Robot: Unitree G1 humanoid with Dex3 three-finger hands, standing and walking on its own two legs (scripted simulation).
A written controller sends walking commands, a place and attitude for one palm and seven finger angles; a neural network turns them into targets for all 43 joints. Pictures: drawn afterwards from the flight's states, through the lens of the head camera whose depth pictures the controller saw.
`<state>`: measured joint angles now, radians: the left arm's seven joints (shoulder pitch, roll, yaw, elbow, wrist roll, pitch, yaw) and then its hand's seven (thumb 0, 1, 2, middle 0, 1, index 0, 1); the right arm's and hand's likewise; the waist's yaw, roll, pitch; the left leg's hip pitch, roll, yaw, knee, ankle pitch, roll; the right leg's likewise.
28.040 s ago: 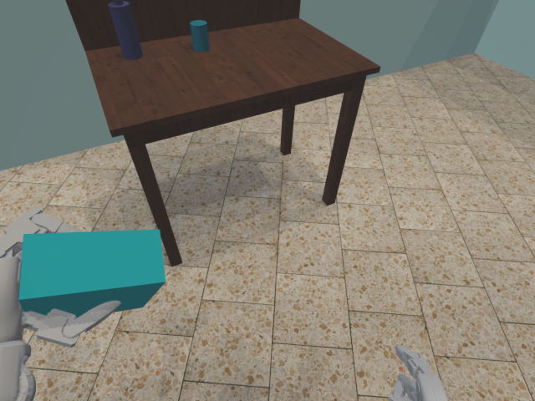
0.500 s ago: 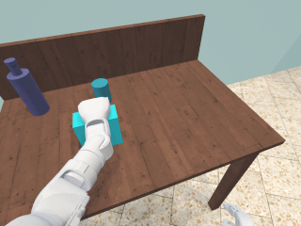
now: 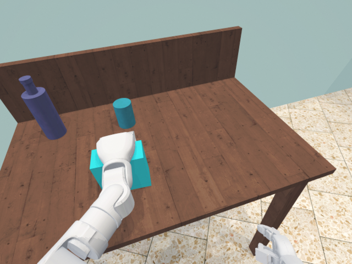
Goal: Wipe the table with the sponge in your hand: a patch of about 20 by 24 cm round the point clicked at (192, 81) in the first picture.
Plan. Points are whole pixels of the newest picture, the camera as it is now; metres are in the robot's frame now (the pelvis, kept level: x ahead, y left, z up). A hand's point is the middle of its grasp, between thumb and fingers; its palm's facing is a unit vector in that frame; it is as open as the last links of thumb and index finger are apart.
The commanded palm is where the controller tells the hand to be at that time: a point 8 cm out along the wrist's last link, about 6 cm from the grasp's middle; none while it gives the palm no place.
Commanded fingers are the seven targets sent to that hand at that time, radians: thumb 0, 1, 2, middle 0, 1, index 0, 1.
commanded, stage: wipe back along the third lane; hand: left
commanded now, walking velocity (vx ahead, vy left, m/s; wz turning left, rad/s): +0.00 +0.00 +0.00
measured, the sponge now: (124, 173) +0.35 +0.18 +0.01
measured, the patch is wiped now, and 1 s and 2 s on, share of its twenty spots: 1.00 1.00 1.00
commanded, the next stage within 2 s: slide back across to the middle lane in 0.50 s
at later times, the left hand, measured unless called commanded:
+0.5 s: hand (130, 175) +0.30 +0.14 +0.07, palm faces +0.05 -0.04 -1.00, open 9.9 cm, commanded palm +0.25 +0.12 +0.09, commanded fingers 0.00 0.10 1.30 -1.20 -1.60 -1.20 -1.60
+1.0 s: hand (120, 182) +0.28 +0.16 +0.07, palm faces +0.07 -0.14 -0.99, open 9.9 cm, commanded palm +0.23 +0.17 +0.12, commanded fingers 0.00 0.10 1.30 -1.20 -1.60 -1.20 -1.60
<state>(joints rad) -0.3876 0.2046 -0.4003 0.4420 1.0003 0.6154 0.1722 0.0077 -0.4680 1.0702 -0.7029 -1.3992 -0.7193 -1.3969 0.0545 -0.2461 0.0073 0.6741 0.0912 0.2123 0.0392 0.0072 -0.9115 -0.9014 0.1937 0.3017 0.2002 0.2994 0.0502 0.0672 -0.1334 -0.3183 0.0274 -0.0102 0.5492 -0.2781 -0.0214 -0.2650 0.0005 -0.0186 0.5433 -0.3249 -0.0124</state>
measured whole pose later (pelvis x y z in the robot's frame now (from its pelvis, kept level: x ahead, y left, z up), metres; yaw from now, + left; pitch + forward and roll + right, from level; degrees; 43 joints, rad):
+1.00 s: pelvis -0.02 -0.02 +0.00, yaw -1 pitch -2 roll +1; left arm -0.13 0.24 -0.35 0.12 0.99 0.60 0.11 -0.01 -0.47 1.07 -0.71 -1.39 -0.73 -1.39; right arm 0.00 -0.25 0.02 0.67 0.08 0.15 0.03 0.01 -0.91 -0.90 0.19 0.30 0.20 0.30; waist 0.07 0.08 -0.10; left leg -0.23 0.05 0.00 0.53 -0.26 -0.04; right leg -0.21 0.03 0.00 0.57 -0.32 -0.04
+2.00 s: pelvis -0.03 -0.02 +0.00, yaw +0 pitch +2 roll +0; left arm -0.37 0.35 -0.17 0.53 1.00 0.38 0.09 -0.01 -0.51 1.08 -0.76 -1.35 -0.78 -1.34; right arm 0.15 -0.27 0.00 0.72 0.08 0.09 -0.06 0.01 -0.91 -0.90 0.20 0.30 0.20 0.30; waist 0.04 0.08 -0.10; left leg -0.36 0.05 -0.03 0.56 -0.23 -0.03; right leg -0.32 0.03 -0.03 0.59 -0.30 -0.04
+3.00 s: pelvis -0.04 +0.01 -0.01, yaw -1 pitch +10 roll -1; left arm -0.78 0.48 -0.06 1.05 1.05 0.24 0.17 0.00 -0.52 1.09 -0.77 -1.35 -0.78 -1.34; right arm 0.24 -0.26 -0.01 0.74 0.07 0.09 -0.04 0.00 -0.91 -0.90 0.20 0.30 0.20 0.30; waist -0.06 0.05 -0.12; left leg -0.55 0.04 -0.02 0.63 -0.25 -0.02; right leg -0.49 0.02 -0.01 0.60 -0.27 -0.01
